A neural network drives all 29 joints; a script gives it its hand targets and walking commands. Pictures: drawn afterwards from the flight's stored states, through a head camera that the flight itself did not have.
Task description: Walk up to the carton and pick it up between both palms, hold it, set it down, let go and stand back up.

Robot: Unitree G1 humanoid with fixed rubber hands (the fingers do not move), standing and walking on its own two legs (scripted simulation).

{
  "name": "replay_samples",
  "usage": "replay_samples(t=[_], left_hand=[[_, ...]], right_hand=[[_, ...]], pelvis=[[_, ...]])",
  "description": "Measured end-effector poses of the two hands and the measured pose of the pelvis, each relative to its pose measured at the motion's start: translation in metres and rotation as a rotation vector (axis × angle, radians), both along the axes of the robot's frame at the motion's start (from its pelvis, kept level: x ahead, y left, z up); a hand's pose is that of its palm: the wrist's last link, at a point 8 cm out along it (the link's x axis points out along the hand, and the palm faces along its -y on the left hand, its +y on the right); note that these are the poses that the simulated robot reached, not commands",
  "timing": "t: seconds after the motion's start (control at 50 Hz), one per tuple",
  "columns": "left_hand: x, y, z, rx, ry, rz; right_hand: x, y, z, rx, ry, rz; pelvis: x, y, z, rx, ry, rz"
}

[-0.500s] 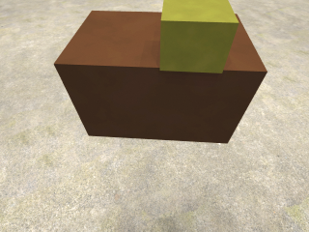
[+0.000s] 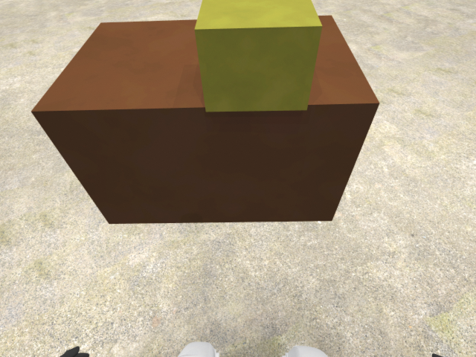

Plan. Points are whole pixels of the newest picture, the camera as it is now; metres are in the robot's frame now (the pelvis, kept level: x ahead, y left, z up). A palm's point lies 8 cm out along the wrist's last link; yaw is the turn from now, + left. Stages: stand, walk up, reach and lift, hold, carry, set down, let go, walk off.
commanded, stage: walk up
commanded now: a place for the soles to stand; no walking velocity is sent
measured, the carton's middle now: (255, 51) +0.93 -0.02 +0.06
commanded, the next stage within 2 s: none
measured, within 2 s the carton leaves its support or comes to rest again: neither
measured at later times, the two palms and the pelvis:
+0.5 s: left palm (69, 299) +0.24 +0.36 -0.09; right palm (391, 252) +0.30 -0.26 -0.03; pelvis +0.17 +0.04 +0.00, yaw +0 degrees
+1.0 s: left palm (128, 201) +0.43 +0.28 -0.04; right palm (406, 216) +0.41 -0.34 -0.07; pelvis +0.31 -0.02 +0.01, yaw -3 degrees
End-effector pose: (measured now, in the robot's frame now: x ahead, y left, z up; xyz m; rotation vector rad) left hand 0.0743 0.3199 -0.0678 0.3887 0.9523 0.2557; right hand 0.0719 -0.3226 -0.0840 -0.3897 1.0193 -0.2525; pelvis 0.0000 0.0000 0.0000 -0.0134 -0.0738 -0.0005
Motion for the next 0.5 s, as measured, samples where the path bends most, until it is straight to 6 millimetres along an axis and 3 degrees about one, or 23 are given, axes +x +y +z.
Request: replay_samples(t=[0.08, 0.16, 0.26, 0.34, 0.42, 0.5], left_hand=[[-0.001, -0.018, 0.007, -0.018, 0.017, -0.001], [0.004, -0.024, 0.014, -0.038, 0.038, 0.009], [0.025, -0.009, 0.010, -0.050, 0.081, 0.019], [0.056, 0.014, -0.005, -0.060, 0.103, 0.024], [0.100, 0.031, -0.023, -0.071, 0.122, 0.005], [0.162, 0.037, -0.019, -0.058, 0.084, -0.062]], right_hand=[[0.072, 0.012, 0.024, 0.030, -0.130, 0.123], [0.125, 0.028, 0.042, 0.053, -0.183, 0.202], [0.181, 0.049, 0.055, 0.062, -0.208, 0.249], [0.224, 0.066, 0.054, 0.028, -0.219, 0.272], [0.245, 0.072, 0.051, -0.030, -0.233, 0.260], [0.232, 0.062, 0.057, -0.065, -0.191, 0.181]], pelvis=[[0.021, -0.003, 0.011, -0.006, -0.014, 0.006], [0.047, -0.001, 0.021, -0.005, -0.012, 0.007], [0.085, 0.008, 0.022, -0.016, -0.002, 0.010], [0.121, 0.024, 0.011, -0.024, 0.005, 0.019], [0.147, 0.038, 0.000, 0.013, -0.015, 0.013], [0.172, 0.039, 0.004, 0.013, -0.025, -0.003]])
